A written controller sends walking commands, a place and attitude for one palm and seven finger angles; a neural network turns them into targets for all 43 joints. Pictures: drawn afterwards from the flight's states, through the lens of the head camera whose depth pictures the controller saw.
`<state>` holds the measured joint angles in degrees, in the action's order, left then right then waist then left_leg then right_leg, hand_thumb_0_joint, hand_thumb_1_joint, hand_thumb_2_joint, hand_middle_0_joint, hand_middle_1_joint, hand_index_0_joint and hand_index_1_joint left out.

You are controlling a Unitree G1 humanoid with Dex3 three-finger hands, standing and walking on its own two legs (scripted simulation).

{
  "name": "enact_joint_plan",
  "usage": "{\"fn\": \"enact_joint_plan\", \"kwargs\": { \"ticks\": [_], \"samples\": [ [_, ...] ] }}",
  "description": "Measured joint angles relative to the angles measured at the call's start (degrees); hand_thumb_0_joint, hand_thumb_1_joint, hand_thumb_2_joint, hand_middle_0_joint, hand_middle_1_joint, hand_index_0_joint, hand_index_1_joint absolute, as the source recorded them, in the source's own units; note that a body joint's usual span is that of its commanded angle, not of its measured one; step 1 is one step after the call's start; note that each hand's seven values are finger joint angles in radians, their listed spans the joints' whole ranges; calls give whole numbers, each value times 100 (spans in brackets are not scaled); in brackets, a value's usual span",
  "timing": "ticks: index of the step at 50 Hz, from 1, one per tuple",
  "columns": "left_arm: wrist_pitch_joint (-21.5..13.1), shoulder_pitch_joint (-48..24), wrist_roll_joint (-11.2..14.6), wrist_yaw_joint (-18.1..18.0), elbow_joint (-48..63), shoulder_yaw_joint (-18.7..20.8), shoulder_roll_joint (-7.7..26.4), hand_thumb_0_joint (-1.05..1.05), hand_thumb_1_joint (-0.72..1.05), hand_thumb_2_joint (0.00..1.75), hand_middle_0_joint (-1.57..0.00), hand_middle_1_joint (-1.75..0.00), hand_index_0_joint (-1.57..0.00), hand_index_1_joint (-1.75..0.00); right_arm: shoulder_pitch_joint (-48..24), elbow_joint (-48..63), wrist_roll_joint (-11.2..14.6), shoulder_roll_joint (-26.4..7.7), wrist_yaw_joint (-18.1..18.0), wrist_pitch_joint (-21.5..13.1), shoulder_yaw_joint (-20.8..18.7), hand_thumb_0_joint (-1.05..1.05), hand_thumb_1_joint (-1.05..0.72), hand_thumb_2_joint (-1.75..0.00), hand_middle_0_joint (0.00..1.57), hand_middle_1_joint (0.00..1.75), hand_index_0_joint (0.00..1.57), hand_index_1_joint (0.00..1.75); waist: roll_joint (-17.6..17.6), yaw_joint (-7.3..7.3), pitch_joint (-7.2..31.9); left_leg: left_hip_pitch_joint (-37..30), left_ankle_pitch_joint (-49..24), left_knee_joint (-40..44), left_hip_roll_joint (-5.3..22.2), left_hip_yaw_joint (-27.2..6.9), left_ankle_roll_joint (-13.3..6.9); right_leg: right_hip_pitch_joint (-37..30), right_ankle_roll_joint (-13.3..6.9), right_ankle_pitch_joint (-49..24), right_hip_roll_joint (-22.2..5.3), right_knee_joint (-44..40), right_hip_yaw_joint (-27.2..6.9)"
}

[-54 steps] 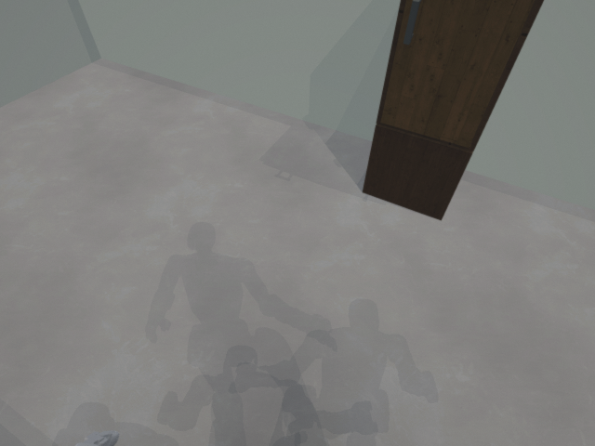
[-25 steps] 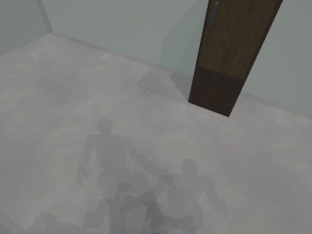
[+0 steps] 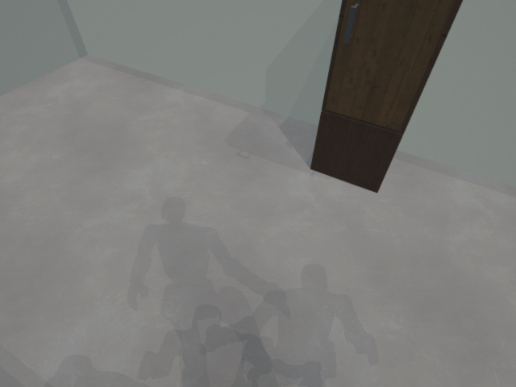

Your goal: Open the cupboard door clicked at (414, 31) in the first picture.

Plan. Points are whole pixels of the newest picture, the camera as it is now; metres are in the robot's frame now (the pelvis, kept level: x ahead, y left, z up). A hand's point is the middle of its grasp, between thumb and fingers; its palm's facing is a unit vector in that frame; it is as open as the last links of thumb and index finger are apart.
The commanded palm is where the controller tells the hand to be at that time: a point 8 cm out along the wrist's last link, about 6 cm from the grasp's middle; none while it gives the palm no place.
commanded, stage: look at it before walking up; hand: left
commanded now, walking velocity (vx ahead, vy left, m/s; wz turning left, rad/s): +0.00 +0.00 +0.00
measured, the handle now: (351, 23) +1.32 -0.28 +0.05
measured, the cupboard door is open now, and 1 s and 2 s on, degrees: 0 0 0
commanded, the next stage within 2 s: walk to a spot facing it in 0.36 s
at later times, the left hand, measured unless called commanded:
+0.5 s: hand out of the picture +0.07 +0.25 -0.16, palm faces -0.02 -0.94 -0.33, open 7.4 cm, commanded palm none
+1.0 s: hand out of the picture +0.15 +0.18 -0.19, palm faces -0.12 -0.98 -0.13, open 7.4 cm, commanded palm none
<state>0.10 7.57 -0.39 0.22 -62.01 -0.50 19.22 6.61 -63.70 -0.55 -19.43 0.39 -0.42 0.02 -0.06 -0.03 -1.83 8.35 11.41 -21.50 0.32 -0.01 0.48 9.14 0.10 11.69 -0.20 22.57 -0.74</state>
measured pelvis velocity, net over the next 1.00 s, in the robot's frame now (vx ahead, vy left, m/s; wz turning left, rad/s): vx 0.12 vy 0.01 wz -0.13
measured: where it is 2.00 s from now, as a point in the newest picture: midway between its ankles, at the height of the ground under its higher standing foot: (277, 322)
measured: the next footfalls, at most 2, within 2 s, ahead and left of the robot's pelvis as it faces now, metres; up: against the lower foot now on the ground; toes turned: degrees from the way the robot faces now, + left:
right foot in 1.14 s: +0.32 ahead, -0.15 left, +0.00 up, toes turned -17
left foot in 1.52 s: +0.49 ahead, +0.07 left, +0.00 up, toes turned +1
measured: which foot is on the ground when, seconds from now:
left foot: down 0.00-1.00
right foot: down 0.00-0.82, up 0.84-1.00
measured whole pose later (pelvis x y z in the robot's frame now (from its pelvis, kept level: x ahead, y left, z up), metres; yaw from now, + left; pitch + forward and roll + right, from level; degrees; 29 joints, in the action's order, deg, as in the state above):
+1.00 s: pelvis +0.12 +0.01 -0.01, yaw -7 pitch +0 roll -1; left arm 1.4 15.7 -1.2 1.7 -61.9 2.6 10.0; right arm 27.4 -66.8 -1.6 -6.9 -1.6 -4.4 -0.6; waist -1.0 -1.6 -3.4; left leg -3.0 23.6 -21.0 2.7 7.5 -0.1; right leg 30.2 -1.9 20.0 -2.9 57.1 4.6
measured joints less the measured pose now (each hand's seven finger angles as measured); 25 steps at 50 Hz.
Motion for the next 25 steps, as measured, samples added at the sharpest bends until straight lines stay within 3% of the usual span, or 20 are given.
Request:
{"fn": "enact_joint_plan", "kwargs": {
  "ticks": [25],
  "samples": [
    [-16, 23, 2, -14, -36, 11, 24, 0, 91, 90, -20, -30, -20, -30, -51, -6, 4, -13, -10, 4, 7, 1, -90, -90, 21, 30, 20, 30, -1, 18, -20, -43, -19, 76, 27, -28, 26, -66, -19, -31, 25, -111, 28]
  ]
}}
